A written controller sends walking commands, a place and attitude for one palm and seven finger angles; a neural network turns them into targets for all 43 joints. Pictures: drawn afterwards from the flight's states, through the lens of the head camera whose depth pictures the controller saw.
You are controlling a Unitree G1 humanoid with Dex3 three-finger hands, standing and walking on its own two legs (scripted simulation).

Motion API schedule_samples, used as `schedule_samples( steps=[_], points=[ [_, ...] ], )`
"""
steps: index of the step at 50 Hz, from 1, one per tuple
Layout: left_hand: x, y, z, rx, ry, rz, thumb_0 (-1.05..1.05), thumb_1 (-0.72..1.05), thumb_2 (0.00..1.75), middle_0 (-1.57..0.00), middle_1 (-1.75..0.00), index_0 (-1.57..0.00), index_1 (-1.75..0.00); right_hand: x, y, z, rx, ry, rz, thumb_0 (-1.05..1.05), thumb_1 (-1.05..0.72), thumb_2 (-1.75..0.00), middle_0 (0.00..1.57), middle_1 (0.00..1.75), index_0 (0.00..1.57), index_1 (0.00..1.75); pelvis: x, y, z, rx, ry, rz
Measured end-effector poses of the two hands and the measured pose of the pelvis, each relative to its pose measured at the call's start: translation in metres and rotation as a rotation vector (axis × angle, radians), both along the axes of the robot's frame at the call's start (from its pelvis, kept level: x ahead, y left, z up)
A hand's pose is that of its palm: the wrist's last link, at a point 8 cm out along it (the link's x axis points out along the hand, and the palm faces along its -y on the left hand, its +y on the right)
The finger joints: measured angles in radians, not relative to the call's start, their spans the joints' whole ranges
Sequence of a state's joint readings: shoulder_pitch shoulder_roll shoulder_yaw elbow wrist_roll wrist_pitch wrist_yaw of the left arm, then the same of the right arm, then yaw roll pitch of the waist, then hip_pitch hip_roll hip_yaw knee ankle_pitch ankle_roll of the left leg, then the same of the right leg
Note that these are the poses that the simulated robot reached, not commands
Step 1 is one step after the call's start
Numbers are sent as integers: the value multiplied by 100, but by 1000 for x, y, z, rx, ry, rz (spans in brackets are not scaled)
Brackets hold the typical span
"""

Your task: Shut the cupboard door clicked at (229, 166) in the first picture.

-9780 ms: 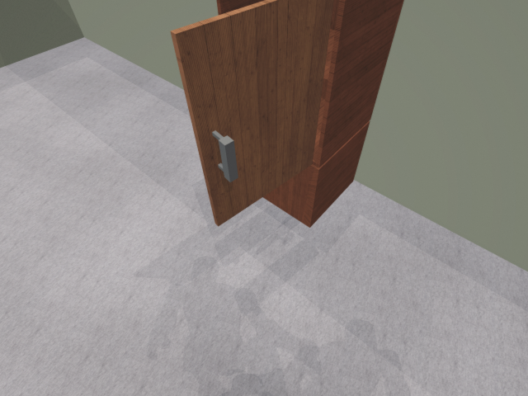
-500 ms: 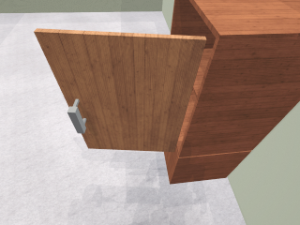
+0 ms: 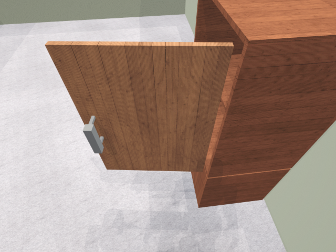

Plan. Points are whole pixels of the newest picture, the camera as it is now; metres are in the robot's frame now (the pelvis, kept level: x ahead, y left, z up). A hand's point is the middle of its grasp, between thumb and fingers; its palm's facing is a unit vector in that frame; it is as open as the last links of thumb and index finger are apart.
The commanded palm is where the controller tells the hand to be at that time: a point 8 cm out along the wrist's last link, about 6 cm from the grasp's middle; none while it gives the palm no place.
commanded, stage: look again from close up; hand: left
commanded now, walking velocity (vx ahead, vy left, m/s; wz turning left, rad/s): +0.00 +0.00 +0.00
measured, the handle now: (95, 134) +0.46 +0.27 -0.05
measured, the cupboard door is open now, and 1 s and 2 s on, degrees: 81 81 81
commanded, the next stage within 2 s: shuffle to correct the standing spot in 0.46 s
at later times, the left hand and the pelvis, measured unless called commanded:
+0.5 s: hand out of the picture +0.03 +0.17 -0.17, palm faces +0.00 -0.98 -0.21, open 7.4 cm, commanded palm none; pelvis +0.01 -0.01 +0.00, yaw +0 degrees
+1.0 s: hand out of the picture +0.02 +0.21 -0.19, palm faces +0.06 -0.97 -0.24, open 7.4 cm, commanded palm none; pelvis +0.01 +0.01 -0.01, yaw +0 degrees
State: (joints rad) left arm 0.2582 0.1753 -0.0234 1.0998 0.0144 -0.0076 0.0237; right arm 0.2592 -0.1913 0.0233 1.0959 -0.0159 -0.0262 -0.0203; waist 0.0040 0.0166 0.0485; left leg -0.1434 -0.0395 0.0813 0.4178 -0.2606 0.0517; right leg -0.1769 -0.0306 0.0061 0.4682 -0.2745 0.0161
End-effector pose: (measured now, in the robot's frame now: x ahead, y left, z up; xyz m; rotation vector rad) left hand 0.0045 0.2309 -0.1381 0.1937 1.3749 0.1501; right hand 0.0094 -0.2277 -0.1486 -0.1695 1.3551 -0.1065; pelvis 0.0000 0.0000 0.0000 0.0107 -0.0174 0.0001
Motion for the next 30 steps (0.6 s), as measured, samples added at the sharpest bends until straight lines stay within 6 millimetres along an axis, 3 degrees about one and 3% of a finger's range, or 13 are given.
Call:
schedule_samples(
  steps=[15, 30],
  points=[
    [13, -16, -5, -28, -9, 0, 0, 91, 90, -20, -30, -20, -29, 23, -12, 6, -26, -24, 3, 0, -91, -89, 20, 30, 20, 30, 9, -9, 1, -2, -2, -1],
    [21, -18, -2, -12, -11, 5, 0, 91, 90, -20, -30, -20, -29, 21, -15, 4, -13, 10, -3, 0, -91, -89, 20, 30, 20, 30, 16, -18, 2, -1, 6, 2]
  ],
)
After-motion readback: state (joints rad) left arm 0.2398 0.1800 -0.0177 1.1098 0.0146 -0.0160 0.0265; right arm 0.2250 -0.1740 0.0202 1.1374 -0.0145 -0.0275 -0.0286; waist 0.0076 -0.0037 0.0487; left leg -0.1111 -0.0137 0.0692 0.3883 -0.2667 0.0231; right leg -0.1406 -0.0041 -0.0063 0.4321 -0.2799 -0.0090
